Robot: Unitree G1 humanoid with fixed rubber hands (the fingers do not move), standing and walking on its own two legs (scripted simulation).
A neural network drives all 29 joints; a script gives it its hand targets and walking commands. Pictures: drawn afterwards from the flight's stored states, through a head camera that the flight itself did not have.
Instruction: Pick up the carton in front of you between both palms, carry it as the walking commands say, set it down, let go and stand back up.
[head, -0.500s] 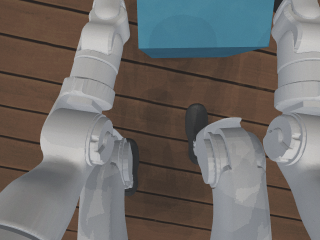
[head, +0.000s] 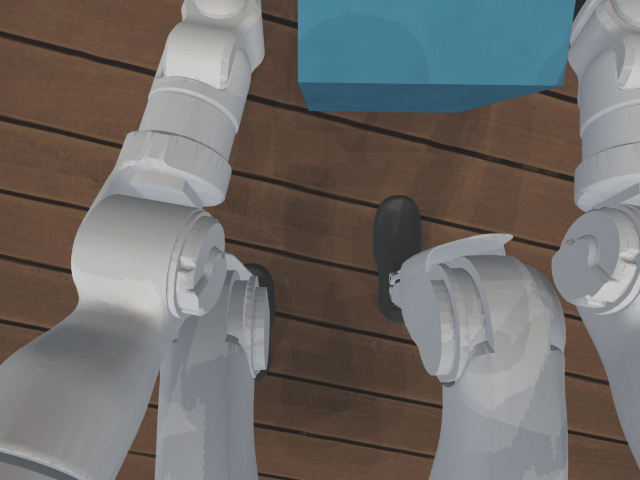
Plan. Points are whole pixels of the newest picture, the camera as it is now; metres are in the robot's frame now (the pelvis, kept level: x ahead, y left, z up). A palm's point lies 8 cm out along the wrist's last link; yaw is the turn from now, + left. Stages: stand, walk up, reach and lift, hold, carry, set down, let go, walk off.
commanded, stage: set down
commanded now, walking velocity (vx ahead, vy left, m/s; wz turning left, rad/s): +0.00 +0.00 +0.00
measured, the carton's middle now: (405, 1) +0.53 -0.16 -0.25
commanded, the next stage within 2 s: let go in 1.82 s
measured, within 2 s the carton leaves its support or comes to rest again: neither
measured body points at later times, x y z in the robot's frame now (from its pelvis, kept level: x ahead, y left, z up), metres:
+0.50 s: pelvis +0.00 +0.00 +0.00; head +0.37 -0.04 +0.23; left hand +0.57 +0.00 -0.19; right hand +0.51 -0.31 -0.18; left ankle +0.09 +0.11 -0.34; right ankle +0.16 -0.14 -0.34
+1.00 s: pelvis +0.00 +0.00 +0.02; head +0.36 -0.07 +0.27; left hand +0.60 +0.02 -0.12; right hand +0.51 -0.35 -0.12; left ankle +0.09 +0.11 -0.34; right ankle +0.16 -0.14 -0.34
